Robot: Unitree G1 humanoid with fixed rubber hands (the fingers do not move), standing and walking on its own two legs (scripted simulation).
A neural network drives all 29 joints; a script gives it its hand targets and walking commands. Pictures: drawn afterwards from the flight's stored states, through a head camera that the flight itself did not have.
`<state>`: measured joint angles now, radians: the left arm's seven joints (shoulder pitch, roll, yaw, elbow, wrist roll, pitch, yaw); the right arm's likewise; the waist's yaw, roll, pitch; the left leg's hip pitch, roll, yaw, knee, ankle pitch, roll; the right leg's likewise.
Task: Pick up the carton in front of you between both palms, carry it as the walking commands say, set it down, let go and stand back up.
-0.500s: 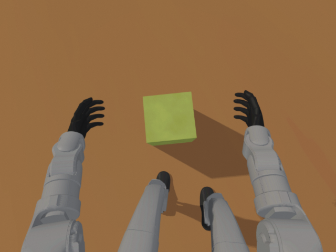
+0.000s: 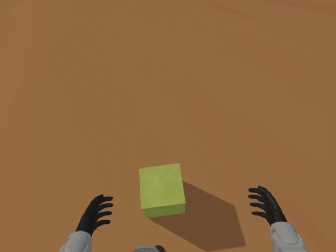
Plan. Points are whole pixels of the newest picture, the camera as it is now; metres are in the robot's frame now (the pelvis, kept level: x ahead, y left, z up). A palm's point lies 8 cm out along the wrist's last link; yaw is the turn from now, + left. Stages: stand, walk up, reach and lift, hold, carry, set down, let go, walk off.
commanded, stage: let go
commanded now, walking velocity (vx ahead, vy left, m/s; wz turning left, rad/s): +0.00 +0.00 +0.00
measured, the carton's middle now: (162, 191) +0.40 +0.10 -0.65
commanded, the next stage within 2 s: stand in 0.50 s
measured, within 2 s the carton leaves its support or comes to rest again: neither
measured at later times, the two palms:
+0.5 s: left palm (85, 220) +0.17 +0.24 -0.06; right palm (286, 231) +0.17 -0.23 -0.07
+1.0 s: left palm (63, 243) +0.13 +0.30 -0.10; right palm out of the picture +0.12 -0.26 -0.09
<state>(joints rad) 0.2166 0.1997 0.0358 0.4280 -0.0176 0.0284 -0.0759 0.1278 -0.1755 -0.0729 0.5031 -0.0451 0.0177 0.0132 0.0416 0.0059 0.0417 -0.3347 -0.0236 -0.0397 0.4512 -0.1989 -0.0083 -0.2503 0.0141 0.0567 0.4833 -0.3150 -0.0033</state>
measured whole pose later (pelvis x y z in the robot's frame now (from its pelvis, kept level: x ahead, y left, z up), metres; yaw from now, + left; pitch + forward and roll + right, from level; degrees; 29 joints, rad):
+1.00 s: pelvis +0.01 +0.02 +0.00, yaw +0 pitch -2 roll +0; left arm 0.25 0.31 0.06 0.69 0.02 0.00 0.02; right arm 0.19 -0.27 -0.06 0.79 -0.03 -0.02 -0.03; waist -0.01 -0.04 0.02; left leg -0.23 -0.03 -0.03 0.53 -0.27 0.02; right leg -0.10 0.00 0.07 0.48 -0.34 0.02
